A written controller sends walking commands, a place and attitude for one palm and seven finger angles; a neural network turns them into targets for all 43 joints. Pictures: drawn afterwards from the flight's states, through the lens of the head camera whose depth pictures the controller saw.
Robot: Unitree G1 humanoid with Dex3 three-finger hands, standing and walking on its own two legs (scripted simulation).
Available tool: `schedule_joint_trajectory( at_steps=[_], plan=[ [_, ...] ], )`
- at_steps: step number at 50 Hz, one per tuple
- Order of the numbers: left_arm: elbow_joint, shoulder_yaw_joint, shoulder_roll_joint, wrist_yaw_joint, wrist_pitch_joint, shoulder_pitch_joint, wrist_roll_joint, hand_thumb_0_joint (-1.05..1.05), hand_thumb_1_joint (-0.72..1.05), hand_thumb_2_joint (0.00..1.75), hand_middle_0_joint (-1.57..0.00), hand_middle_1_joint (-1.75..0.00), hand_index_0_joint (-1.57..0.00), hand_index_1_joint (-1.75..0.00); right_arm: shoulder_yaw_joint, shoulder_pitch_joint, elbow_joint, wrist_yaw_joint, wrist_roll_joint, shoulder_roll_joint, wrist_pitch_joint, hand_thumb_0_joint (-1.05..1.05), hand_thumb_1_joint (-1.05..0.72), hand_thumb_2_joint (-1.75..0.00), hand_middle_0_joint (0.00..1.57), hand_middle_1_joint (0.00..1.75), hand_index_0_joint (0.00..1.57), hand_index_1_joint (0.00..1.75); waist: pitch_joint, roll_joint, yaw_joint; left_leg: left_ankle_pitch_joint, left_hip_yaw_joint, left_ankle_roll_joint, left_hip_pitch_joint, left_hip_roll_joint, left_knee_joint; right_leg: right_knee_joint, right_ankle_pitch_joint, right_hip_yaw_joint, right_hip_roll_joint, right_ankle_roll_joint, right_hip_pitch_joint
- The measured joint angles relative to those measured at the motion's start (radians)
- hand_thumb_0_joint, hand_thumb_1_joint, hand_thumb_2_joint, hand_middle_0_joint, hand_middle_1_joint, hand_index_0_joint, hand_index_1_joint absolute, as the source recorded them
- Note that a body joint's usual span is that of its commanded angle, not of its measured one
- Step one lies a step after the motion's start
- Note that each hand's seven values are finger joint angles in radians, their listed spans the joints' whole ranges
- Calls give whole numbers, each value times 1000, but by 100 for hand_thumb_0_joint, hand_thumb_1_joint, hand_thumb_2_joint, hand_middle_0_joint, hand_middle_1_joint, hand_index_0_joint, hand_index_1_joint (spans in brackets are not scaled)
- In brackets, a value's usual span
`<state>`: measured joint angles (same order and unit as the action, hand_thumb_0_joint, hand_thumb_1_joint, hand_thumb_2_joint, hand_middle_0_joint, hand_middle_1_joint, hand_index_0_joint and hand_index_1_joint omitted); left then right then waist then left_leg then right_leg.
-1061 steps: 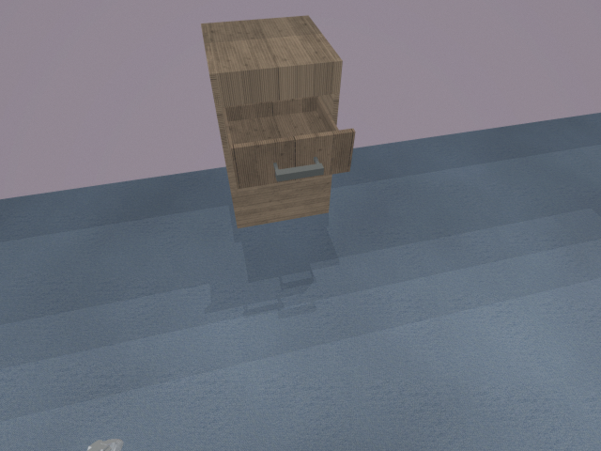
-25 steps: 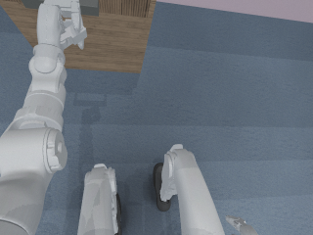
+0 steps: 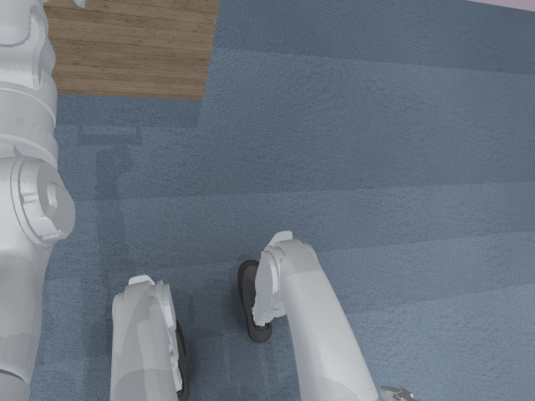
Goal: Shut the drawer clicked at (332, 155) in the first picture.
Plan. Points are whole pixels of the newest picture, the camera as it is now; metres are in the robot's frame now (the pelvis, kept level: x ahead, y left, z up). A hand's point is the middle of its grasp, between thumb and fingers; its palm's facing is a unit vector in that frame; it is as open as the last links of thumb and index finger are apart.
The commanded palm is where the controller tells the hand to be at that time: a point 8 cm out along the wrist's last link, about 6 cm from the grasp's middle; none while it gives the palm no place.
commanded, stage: push the drawer shut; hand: left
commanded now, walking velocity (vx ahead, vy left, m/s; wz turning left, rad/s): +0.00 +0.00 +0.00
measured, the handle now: out of the picture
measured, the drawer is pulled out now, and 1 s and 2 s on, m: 0.00 0.00 0.00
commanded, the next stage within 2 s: pull the fist back off the drawer in 0.06 s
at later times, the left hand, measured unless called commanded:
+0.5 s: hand out of the picture +0.63 +0.11 +0.04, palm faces -0.09 -0.99 -0.05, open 3.2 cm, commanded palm +0.61 +0.10 +0.04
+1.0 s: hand out of the picture +0.59 +0.12 +0.04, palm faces -0.08 -1.00 -0.04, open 3.3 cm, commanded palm +0.55 +0.14 +0.06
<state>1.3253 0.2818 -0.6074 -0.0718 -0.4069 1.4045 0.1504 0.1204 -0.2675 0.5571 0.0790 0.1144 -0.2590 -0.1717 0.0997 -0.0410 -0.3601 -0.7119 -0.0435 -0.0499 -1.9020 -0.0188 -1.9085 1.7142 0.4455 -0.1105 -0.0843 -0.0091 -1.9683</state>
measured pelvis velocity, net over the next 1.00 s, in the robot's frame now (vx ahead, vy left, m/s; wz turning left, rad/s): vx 0.03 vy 0.00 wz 0.01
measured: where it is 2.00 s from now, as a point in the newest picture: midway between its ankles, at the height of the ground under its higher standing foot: (217, 345)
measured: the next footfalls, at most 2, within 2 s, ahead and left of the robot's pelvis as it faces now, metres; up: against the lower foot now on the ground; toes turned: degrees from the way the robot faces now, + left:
none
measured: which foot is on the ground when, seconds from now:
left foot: down 0.00-1.00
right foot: down 0.00-1.00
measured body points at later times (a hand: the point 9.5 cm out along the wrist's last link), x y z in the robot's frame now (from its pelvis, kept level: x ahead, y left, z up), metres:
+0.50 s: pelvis -0.01 +0.01 +0.00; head +0.25 +0.06 +0.37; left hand +0.63 +0.17 +0.04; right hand -0.04 -0.24 -0.08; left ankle +0.04 +0.09 -0.46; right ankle +0.14 -0.13 -0.46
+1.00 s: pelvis +0.03 +0.00 +0.03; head +0.27 +0.04 +0.41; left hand +0.59 +0.17 +0.04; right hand +0.11 -0.27 -0.08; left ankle +0.04 +0.09 -0.46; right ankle +0.14 -0.13 -0.46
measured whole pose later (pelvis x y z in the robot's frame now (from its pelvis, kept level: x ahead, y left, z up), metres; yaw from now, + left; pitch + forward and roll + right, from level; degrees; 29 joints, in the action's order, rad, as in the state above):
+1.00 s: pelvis +0.03 +0.00 +0.03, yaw +1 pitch +40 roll -5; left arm 0.94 0.29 -0.41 -0.11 -0.37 1.01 0.02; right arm 0.05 -0.19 0.50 0.10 0.07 -0.28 -0.16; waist 0.15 -0.04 -0.24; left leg -0.75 -0.03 -0.04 -1.75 -0.01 -1.81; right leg 1.65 0.50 -0.09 -0.06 -0.01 -1.84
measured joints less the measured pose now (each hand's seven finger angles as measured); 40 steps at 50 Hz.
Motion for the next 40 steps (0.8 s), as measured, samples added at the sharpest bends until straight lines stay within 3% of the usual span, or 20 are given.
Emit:
schedule_joint_trajectory(
  at_steps=[12, 19, 27, 40],
  plan=[
    [35, -16, -67, 1, 68, 79, 35, -6, 65, 100, -140, -160, -140, -160, 23, -25, 5, 12, 7, 10, 9, 0, -90, -89, 21, 30, 20, 30, -11, 10, -39, 23, -11, -4, -40, -2, -22, 3, -27, -11, -2, 3, -24],
    [-27, -11, -67, -13, 93, 40, 20, 1, 71, 95, -140, -160, -140, -160, 23, -48, -11, 21, 4, 8, 8, 0, -90, -89, 21, 30, 20, 30, -8, 2, -42, 25, -8, -11, -40, 4, -22, -7, -36, -8, 6, 10, -21],
    [-149, 41, -4, -22, 100, -82, -23, 2, 83, 91, -140, -160, -140, -160, 14, -68, -35, 30, -11, 9, -8, 0, -90, -89, 21, 30, 20, 30, 5, -14, -11, 6, 10, -16, 5, 14, 7, -27, -23, 10, 19, 17, 8],
    [-390, 52, 144, -34, 93, -377, -112, 1, 90, 90, -140, -160, -140, -160, -36, -7, -71, 41, -42, 3, -17, 1, -90, -89, 21, 30, 20, 30, 41, -16, 82, -30, 30, -7, 124, 23, 89, -71, 23, 31, 34, 13, 96]
  ],
)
